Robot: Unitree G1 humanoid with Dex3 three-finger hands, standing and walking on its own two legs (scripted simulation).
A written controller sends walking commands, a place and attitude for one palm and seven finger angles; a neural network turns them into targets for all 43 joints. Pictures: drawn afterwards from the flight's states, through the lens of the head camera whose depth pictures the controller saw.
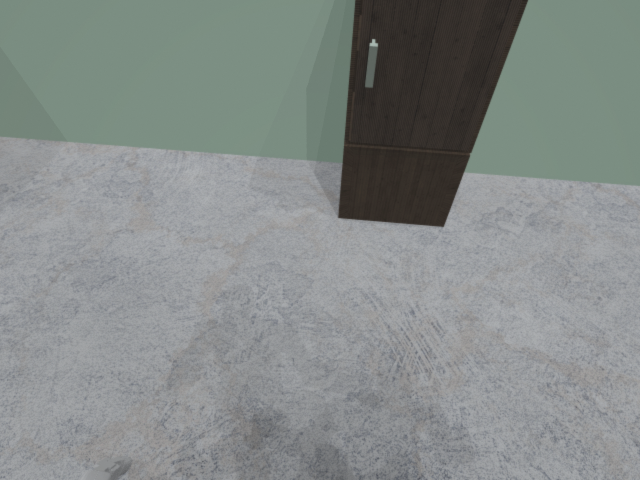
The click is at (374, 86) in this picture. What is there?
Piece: cupboard door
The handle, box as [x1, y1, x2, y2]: [365, 39, 377, 87]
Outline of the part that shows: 374,39 372,39 372,42 369,45 365,86 372,87 377,49 377,43 374,42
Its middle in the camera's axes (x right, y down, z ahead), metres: +0.15 -0.54 +1.19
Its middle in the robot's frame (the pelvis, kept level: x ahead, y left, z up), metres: +1.26 -0.09 -0.04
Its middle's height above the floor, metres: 0.73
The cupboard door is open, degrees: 0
